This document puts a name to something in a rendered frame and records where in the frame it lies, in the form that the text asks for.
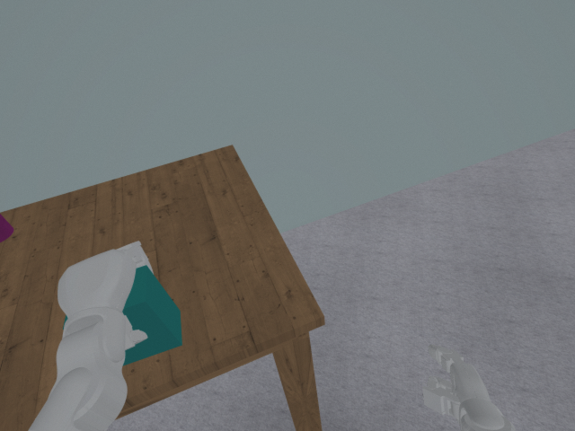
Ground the right robot hand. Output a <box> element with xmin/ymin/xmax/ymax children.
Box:
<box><xmin>422</xmin><ymin>345</ymin><xmax>491</xmax><ymax>425</ymax></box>

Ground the left robot hand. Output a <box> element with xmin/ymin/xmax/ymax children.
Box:
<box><xmin>57</xmin><ymin>241</ymin><xmax>154</xmax><ymax>350</ymax></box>

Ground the table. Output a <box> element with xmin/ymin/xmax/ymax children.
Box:
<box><xmin>0</xmin><ymin>145</ymin><xmax>325</xmax><ymax>431</ymax></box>

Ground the right robot forearm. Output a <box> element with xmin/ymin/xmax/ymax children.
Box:
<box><xmin>459</xmin><ymin>398</ymin><xmax>516</xmax><ymax>431</ymax></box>

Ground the sponge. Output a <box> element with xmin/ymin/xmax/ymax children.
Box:
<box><xmin>63</xmin><ymin>265</ymin><xmax>182</xmax><ymax>365</ymax></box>

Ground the left robot forearm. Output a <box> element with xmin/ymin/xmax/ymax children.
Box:
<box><xmin>28</xmin><ymin>307</ymin><xmax>128</xmax><ymax>431</ymax></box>

